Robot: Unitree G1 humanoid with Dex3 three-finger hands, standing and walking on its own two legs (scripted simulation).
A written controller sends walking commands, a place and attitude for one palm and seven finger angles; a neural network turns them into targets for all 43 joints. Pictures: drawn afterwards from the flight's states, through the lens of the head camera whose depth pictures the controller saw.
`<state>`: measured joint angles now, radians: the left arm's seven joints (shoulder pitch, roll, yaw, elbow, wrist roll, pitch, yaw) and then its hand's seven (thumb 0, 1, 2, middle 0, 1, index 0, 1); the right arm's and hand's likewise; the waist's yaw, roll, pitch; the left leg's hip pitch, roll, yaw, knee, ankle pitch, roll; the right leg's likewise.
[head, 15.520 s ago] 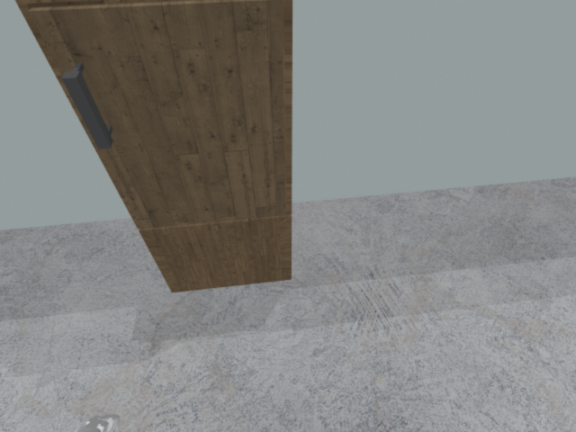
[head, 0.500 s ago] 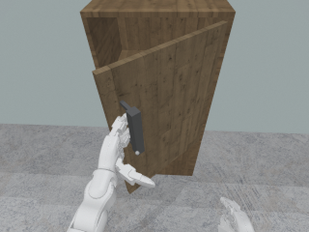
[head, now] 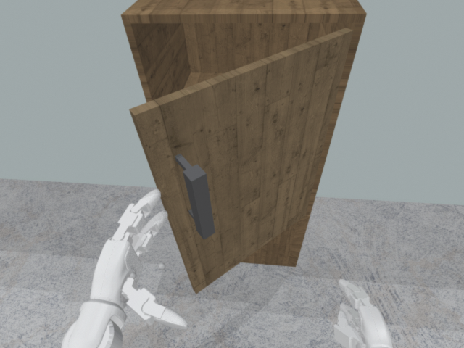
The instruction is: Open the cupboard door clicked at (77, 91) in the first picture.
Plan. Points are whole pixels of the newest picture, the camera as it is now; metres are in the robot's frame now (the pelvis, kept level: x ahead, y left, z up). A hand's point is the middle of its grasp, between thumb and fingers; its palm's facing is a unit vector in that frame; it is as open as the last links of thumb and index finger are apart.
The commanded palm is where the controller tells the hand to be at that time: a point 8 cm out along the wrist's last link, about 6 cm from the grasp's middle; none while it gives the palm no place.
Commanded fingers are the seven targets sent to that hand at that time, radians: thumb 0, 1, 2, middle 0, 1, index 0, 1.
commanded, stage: slide the hand sideways off the handle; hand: left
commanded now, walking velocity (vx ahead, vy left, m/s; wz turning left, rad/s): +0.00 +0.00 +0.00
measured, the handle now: (194, 197) +0.33 +0.09 +0.11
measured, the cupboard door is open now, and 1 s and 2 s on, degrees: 42 42 42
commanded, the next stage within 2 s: draw the hand back to the body in 0.20 s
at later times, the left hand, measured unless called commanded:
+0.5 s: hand (130, 274) +0.20 +0.16 +0.11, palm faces -0.05 -1.00 -0.06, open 16.4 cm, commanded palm +0.17 +0.22 +0.12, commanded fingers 0.00 -0.50 0.30 -0.15 -0.30 -0.15 -0.30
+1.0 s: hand (67, 267) +0.19 +0.23 +0.14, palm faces +0.25 -0.93 -0.28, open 15.0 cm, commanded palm +0.15 +0.28 +0.16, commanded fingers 0.00 0.06 0.54 -0.17 -0.30 -0.17 -0.30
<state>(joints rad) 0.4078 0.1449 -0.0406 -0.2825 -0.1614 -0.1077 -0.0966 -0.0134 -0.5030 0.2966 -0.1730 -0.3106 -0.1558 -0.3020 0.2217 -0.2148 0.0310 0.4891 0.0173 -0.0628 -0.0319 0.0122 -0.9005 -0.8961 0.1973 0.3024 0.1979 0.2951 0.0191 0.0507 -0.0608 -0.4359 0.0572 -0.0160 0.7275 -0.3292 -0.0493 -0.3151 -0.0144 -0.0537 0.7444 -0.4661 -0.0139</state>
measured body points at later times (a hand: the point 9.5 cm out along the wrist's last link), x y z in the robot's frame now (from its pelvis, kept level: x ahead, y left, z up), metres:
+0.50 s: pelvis -0.01 +0.01 +0.00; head -0.01 -0.01 +0.45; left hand +0.19 +0.21 +0.12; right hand +0.18 -0.21 -0.07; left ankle +0.03 +0.16 -0.71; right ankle -0.05 -0.10 -0.71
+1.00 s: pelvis -0.01 +0.03 +0.02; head -0.02 +0.02 +0.47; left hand +0.17 +0.28 +0.15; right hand +0.19 -0.18 -0.05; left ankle +0.03 +0.16 -0.71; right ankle -0.05 -0.10 -0.71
